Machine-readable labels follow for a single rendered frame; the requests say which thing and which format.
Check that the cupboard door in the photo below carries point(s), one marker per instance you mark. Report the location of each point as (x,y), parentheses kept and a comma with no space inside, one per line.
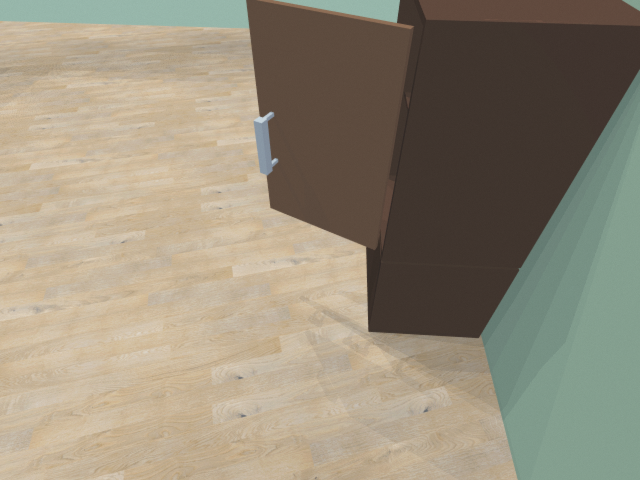
(335,83)

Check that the handle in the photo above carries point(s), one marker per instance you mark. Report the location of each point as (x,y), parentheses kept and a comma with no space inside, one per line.
(263,144)

